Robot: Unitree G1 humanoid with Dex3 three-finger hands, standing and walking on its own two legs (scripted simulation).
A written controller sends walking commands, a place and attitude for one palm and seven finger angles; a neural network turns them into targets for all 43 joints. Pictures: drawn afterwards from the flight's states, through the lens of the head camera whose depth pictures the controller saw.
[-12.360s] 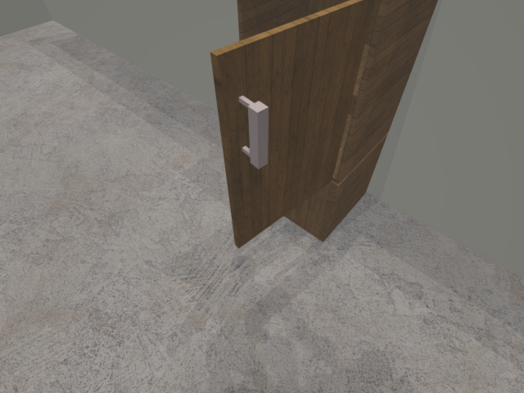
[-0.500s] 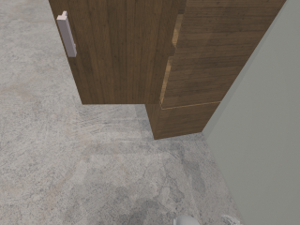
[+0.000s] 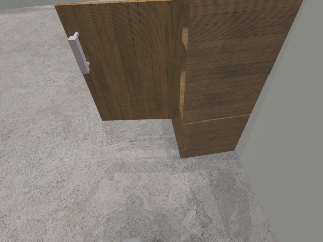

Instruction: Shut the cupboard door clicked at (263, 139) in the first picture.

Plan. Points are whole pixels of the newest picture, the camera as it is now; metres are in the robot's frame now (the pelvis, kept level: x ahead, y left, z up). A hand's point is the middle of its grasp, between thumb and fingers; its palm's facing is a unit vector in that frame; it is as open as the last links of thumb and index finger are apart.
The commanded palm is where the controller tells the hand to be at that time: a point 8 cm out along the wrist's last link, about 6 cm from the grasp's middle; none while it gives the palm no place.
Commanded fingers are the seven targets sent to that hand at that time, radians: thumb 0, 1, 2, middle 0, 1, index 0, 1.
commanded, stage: take the last steps up to it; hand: left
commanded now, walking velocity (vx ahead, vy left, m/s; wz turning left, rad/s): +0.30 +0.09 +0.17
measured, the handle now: (81, 52) +0.74 +0.33 +0.09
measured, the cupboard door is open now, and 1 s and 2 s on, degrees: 82 82 82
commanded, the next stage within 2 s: come to a stop and stand still in 0.84 s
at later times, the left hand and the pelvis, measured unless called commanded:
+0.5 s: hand out of the picture -0.04 +0.23 -0.18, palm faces +0.17 -0.97 -0.17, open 7.4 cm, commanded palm none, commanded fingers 0.00 0.90 0.90 -0.20 -0.30 -0.20 -0.30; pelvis +0.07 +0.07 +0.00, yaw +3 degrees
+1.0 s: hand (99, 185) +0.32 +0.23 -0.16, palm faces +0.06 -0.98 -0.20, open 7.3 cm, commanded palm none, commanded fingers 0.00 0.90 0.90 -0.20 -0.30 -0.20 -0.30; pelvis +0.23 +0.05 +0.00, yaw +3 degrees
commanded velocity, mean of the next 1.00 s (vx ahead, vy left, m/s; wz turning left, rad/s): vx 0.21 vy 0.04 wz -0.01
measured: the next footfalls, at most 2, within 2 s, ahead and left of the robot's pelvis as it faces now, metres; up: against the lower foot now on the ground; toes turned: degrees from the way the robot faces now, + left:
left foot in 0.40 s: +0.09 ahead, +0.18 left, +0.00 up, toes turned +11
right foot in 0.84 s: +0.32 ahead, -0.03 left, +0.00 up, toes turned -4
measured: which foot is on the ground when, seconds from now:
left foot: up 0.00-0.38, down 0.40-0.84, up 0.86-1.00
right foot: down 0.00-0.40, up 0.42-0.82, down 0.84-1.00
